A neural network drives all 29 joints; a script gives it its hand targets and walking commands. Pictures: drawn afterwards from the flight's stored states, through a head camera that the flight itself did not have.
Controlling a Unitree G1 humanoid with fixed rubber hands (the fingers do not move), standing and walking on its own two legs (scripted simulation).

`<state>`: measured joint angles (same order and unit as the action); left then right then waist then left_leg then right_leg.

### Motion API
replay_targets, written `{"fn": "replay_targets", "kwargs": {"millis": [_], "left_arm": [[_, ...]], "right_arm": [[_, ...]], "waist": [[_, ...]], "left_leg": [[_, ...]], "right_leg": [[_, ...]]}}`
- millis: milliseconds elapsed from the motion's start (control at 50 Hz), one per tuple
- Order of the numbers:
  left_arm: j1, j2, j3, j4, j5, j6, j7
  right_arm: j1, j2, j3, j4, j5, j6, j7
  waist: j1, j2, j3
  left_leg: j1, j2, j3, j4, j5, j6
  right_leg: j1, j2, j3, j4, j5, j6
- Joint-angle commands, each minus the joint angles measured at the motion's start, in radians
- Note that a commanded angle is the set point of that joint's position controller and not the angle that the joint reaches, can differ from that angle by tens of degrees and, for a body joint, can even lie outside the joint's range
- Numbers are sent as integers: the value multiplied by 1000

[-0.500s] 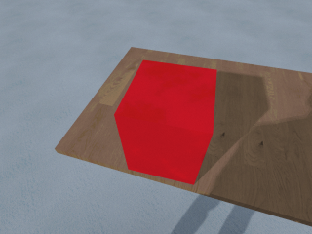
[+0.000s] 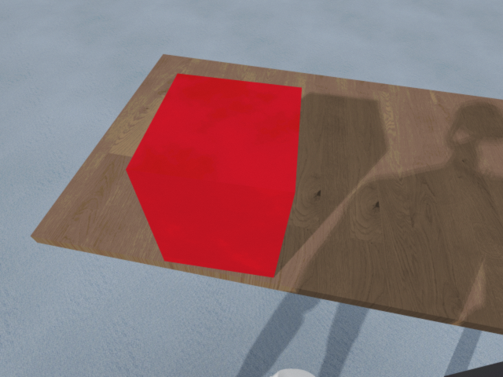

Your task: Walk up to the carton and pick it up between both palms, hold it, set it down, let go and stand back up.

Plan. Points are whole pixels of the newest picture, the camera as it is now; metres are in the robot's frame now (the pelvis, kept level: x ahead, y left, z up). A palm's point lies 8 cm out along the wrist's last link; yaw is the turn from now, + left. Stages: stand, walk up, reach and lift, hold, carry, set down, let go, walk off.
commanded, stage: walk up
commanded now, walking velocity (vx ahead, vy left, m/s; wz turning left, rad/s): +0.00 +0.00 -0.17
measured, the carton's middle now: (228, 180) +0.42 +0.04 +0.07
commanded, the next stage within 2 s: none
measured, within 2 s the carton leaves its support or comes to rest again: neither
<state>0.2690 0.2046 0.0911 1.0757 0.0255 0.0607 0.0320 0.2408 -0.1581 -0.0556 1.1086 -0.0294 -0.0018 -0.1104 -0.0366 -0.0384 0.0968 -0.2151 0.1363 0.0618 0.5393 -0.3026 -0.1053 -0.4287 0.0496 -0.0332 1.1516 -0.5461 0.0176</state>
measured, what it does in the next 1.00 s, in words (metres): steps on the spot: right foot, then left foot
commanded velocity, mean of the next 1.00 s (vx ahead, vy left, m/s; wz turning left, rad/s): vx -0.04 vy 0.05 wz -0.05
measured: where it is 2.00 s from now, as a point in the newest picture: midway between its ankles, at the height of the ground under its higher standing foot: outside the picture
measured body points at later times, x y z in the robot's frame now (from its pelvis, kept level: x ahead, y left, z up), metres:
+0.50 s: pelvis +0.01 -0.06 +0.01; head +0.01 -0.05 +0.46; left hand +0.04 +0.16 -0.15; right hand +0.02 -0.27 -0.15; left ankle -0.01 +0.04 -0.73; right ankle +0.00 -0.15 -0.73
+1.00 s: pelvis -0.04 +0.04 -0.01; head -0.02 +0.05 +0.44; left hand -0.02 +0.32 -0.16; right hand +0.04 -0.22 -0.14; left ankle -0.05 +0.20 -0.73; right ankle +0.00 -0.15 -0.72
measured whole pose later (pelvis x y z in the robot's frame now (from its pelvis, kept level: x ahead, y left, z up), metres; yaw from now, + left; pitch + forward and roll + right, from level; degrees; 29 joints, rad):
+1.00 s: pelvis -0.04 +0.04 -0.01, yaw -2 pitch -1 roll +1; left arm 0.24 0.27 0.08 1.06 0.04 0.04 0.04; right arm 0.14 -0.22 -0.07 0.99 -0.01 0.03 -0.02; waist 0.03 -0.03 0.06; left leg -0.24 0.04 -0.03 0.61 -0.36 -0.06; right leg -0.38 -0.11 0.07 0.67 -0.34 0.06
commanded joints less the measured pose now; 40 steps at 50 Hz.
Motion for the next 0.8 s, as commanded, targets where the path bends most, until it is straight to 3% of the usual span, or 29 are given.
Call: {"fn": "replay_targets", "kwargs": {"millis": [0, 20, 40, 60, 80, 100, 120, 140, 160, 180, 200, 240, 280, 320, 340, 360, 380, 400, 420, 460, 560, 580, 600, 620, 640, 660, 700, 720, 780], "left_arm": [[90, 5, -10, -127, -17, -20, -42], [114, 16, -3, -108, -15, -27, -38], [217, 3, -1, -52, -11, -37, -23], [299, 34, 9, 0, -8, -43, -4], [268, 77, 1, -17, 8, -62, 4], [178, 162, -15, -78, 7, -70, 6], [71, 189, -6, -114, 11, -66, -2], [-20, 121, -25, -139, 22, -71, -11], [-75, 99, -41, -164, 14, -82, -9], [-120, 132, -32, -179, 14, -84, -1], [-113, 113, -34, -173, -2, -86, 5], [-17, 72, -32, -116, 5, -97, 3], [12, 52, -46, -82, 2, -96, 10], [20, 61, -44, -61, -2, -85, 12], [11, 66, -39, -49, -5, -79, 11], [14, 52, -39, -41, -13, -74, 8], [44, 20, -49, -36, -24, -71, 4], [68, -43, -70, -18, -35, -58, 6], [64, -40, -74, -3, -22, -50, 8], [31, 5, -66, 24, -13, -54, 6], [55, 3, -80, 93, -18, -83, 4], [47, 132, -47, 11, 2, -84, 24], [108, 180, -36, 10, 5, -79, 33], [159, 199, -21, 14, 2, -74, 43], [195, 205, -8, 16, -1, -71, 51], [168, 178, -4, 8, -4, -69, 55], [54, 159, -1, -32, 6, -64, 56], [6, 143, -1, -51, 8, -60, 59], [4, 143, 3, -66, 19, -54, 50]], "right_arm": [[-228, -113, -21, -113, -22, 14, 22], [-190, -128, -25, -102, -19, 14, 27], [-136, -145, -31, -77, -16, 20, 30], [-61, -146, -36, -53, -28, 26, 40], [38, -105, -28, -41, -39, 39, 49], [200, 8, 7, -39, -8, 55, 51], [164, -47, -3, -88, 15, 74, 56], [17, -139, -19, -131, 33, 75, 72], [-1, -135, -24, -115, 33, 71, 79], [101, -88, -14, -73, 25, 66, 85], [160, -73, -7, -41, 16, 62, 85], [93, -51, 24, -47, -10, 47, 76], [82, -48, 28, -43, 0, 35, 69], [87, -54, 33, -32, 4, 24, 63], [119, -50, 39, -23, 4, 14, 63], [139, -63, 41, -8, -1, 4, 64], [128, -90, 32, -9, 1, -4, 65], [70, -89, 35, 0, 7, -3, 74], [38, -61, 37, 1, 6, -1, 81], [17, -14, 48, -2, 7, -6, 79], [93, -13, 56, 36, 10, -21, 75], [13, -220, -30, -2, 21, 14, 60], [22, -205, -42, -16, 6, 35, 56], [39, -170, -46, -22, 3, 56, 58], [45, -131, -39, -33, 1, 70, 61], [31, -103, -42, -46, 5, 78, 68], [-12, -107, -56, -83, 3, 85, 79], [-16, -119, -67, -98, 4, 87, 90], [-60, -128, -74, -140, -2, 90, 99]], "waist": [[146, 486, -3], [142, 417, 11], [172, 296, -22], [178, 85, -23], [144, -247, 7], [35, -482, 11], [54, -503, 20], [41, -331, 135], [11, -190, 133], [-26, -192, 46], [-28, -153, -16], [16, -86, -56], [17, -70, -88], [21, -57, -114], [3, -32, -132], [11, 19, -151], [43, 78, -149], [72, 183, -81], [77, 245, -9], [69, 175, 49], [45, 66, -2], [104, 202, 71], [114, 83, 24], [130, -40, -53], [137, -77, -118], [128, -81, -137], [93, -136, -114], [77, -131, -114], [79, -173, -132]], "left_leg": [[-310, 84, -10, -277, -159, 70], [-249, 69, 12, -216, -86, 92], [-223, 67, 11, -76, 2, 109], [-226, 38, 16, 126, 28, 104], [-351, -18, 38, 344, -329, 90], [-318, -123, -8, 416, -387, 66], [-126, -74, -109, 438, -315, 100], [-143, -84, -106, 488, -257, 100], [-225, -80, -115, 491, -211, 113], [-266, -91, -102, 496, -197, 118], [-188, -66, -90, 460, -176, 124], [-108, -68, -84, 305, -183, 115], [-113, -72, -70, 164, -160, 109], [-5, -82, -57, -40, -24, 118], [86, -69, -68, -164, 155, 123], [171, -20, -133, -187, 342, 137], [229, 42, -206, -201, 439, 157], [56, 73, -247, -243, 338, 201], [-64, 59, -262, -289, 161, 205], [-28, -7, -198, -310, 151, 174], [111, -24, -158, -255, 275, 173], [-46, -65, -59, -44, 337, 129], [-145, -109, -12, 98, 78, 96], [-244, -150, -7, 309, -257, 75], [-263, -128, -77, 476, -336, 67], [-258, -120, -123, 565, -311, 58], [-275, -113, -196, 647, -231, 57], [-277, -128, -208, 683, -207, 57], [-287, -151, -190, 632, -155, 33]], "right_leg": [[171, -136, 127, -284, 5, -14], [196, -117, 54, -439, 75, -9], [325, -78, -43, -605, 229, 3], [397, -46, -75, -710, 339, 28], [376, -103, 27, -743, 387, 36], [129, -382, 373, -907, 457, -55], [-160, -476, 614, -1048, 125, -213], [-194, -402, 610, -1098, 91, -212], [-35, -354, 397, -988, 256, -187], [115, -341, 278, -894, 481, -195], [131, -322, 219, -873, 558, -188], [206, -310, 208, -824, 797, -191], [340, -301, 160, -772, 929, -190], [347, -296, 164, -729, 922, -189], [309, -276, 147, -717, 847, -164], [261, -225, 121, -707, 686, -124], [195, -166, 81, -716, 449, -95], [264, -107, 44, -760, 269, -71], [337, -114, 46, -794, 276, -68], [314, -129, 67, -812, 385, -68], [304, -155, 87, -874, 452, -64], [279, -328, 208, -734, 959, -90], [359, -438, 315, -702, 1238, -154], [438, -557, 411, -713, 1462, -252], [427, -605, 421, -732, 1474, -311], [382, -566, 378, -751, 1354, -310], [292, -469, 306, -760, 1104, -259], [273, -445, 248, -758, 1021, -236], [269, -401, 209, -747, 958, -208]]}}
